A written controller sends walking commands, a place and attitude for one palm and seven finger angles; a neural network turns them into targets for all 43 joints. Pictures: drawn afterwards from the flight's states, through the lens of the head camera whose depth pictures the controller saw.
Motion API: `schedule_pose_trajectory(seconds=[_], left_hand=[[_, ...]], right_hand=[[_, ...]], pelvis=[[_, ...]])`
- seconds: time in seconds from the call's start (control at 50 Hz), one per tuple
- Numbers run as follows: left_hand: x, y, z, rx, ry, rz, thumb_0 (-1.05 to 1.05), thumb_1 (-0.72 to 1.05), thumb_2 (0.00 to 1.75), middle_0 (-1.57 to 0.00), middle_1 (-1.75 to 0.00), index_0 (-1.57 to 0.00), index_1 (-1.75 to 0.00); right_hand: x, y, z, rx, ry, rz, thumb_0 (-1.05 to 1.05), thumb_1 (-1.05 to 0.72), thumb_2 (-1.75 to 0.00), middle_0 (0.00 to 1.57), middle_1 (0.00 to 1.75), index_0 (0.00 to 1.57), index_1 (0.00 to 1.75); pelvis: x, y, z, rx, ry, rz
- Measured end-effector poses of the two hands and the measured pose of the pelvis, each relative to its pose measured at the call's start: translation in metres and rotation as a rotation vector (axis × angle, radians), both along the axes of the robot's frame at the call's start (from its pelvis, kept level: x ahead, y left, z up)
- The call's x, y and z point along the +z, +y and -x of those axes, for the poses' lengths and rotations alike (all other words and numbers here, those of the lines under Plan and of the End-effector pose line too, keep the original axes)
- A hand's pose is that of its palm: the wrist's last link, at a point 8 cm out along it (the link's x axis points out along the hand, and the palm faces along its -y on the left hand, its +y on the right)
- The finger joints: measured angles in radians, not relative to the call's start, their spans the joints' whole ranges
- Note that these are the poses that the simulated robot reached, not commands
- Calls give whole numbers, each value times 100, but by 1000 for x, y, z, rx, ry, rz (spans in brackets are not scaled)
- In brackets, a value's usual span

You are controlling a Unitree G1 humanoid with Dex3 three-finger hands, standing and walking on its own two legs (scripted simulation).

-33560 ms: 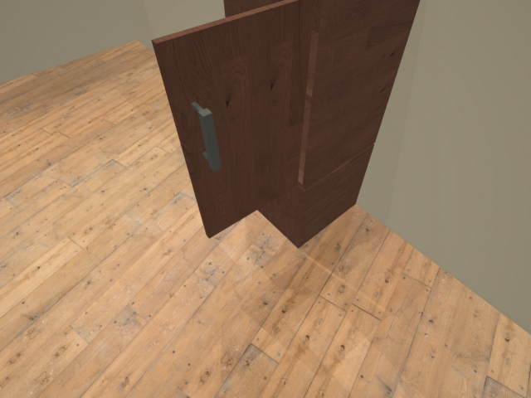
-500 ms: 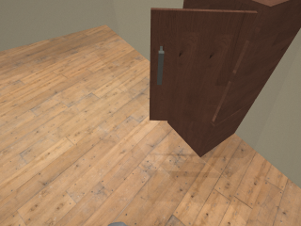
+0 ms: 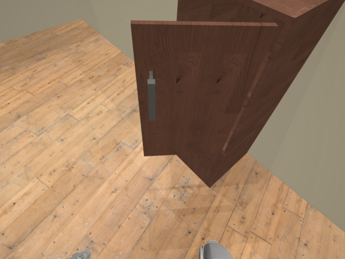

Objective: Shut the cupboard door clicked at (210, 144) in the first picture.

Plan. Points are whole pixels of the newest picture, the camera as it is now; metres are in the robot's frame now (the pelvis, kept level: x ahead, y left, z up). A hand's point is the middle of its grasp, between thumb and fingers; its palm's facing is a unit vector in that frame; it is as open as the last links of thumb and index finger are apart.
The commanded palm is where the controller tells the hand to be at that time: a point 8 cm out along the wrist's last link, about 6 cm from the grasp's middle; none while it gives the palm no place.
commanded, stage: come to a stop and stand still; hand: left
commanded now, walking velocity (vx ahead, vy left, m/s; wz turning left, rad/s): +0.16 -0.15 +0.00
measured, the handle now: (151, 97) +0.54 +0.08 +0.03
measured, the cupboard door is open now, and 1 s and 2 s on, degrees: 53 53 53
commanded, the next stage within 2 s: look again from close up in 1.16 s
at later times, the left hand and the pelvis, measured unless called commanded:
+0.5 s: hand out of the picture +0.15 +0.15 -0.18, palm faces +0.07 -0.97 -0.24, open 7.3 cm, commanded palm none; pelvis +0.07 -0.05 -0.01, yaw +2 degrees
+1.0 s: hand out of the picture +0.03 +0.13 -0.18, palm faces +0.03 -0.98 -0.18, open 7.4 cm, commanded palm none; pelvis +0.04 -0.04 +0.00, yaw +0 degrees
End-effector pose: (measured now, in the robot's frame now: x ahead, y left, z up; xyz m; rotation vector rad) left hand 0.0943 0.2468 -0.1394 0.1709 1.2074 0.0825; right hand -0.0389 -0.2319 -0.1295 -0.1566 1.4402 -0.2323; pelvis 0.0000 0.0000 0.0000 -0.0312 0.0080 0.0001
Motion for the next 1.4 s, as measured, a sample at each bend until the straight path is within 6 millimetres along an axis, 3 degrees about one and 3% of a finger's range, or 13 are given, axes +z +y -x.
schedule_pose_trajectory(seconds=[0.12, 0.18, 0.26, 0.3, 0.44, 0.54, 0.6, 0.7, 0.9, 1.06, 1.2, 1.28, 1.4], left_hand=[[-5, -44, -75, -57, -73, -44, 0, 91, 90, -19, -30, -19, -30], [-5, -68, -86, -52, -72, -54, 0, 91, 90, -19, -30, -19, -30], [-2, -92, -82, -29, -25, -38, 0, 91, 90, -19, -30, -20, -30], [0, -94, -78, 18, -27, -38, 0, 92, 90, -20, -30, -20, -30], [-1, -68, -56, 86, -9, -61, -1, 93, 90, -20, -30, -20, -30], [-18, -39, -31, 120, 21, -55, 0, 92, 90, -20, -30, -20, -30], [-25, -27, -14, 145, 56, -50, 0, 91, 90, -20, -30, -20, -30], [-19, -21, 18, 165, 121, -49, 1, 91, 90, -19, -30, -20, -30], [-9, -51, 66, 120, 222, -46, 1, 91, 90, -19, -30, -20, -30], [-12, -83, 63, 87, 205, 16, 1, 91, 90, -20, -30, -20, -30], [-16, -87, 58, 83, 212, 25, 2, 93, 90, -20, -30, -20, -30], [-16, -87, 56, 78, 208, 16, 2, 93, 90, -20, -30, -20, -30], [-15, -74, 51, 53, 186, -20, 1, 92, 90, -20, -30, -20, -30]], right_hand=[[-26, -40, -9, -69, 103, -45, 0, -90, -90, 20, 30, 21, 30], [-36, -61, -35, -65, 117, -39, 0, -91, -90, 20, 30, 20, 30], [-32, -78, -89, -28, 37, -23, 0, -91, -90, 20, 30, 20, 30], [-28, -82, -118, 7, -12, -18, 0, -91, -90, 20, 30, 20, 30], [-11, -76, -207, 116, -205, 0, 0, -91, -90, 19, 30, 20, 30], [-2, -56, -235, 176, -321, 27, 0, -91, -90, 19, 30, 20, 30], [1, -42, -230, 209, -315, 37, 0, -91, -90, 19, 30, 20, 30], [2, -26, -209, 215, -273, 17, 0, -91, -90, 20, 30, 20, 30], [-22, -28, -144, 88, -176, -61, 0, -92, -90, 20, 30, 21, 30], [-17, -47, -74, 30, -32, -35, 0, -92, -90, 20, 30, 20, 30], [-11, -45, -25, -8, 93, -28, 0, -91, -90, 20, 30, 20, 30], [-12, -38, -16, -12, 119, -46, 0, -91, -90, 19, 30, 20, 30], [-29, -22, -37, 13, 49, -92, 0, -91, -90, 19, 30, 20, 30]], pelvis=[[-20, -44, -50, -1, 8, -42], [-22, -55, -64, -4, 1, -27], [-13, -63, -75, 1, -3, -46], [-10, -65, -78, 7, -2, -51], [-7, -59, -75, 26, 0, -43], [-18, -42, -71, 32, -1, -13], [-18, -35, -67, 36, -16, -19], [-11, -31, -60, 31, -21, -24], [-8, -37, -47, 8, -19, -41], [-3, -46, -43, 6, -31, -38], [-2, -51, -45, 8, -29, -35], [-3, -51, -46, 9, -24, -28], [-12, -42, -48, 20, -5, -15]])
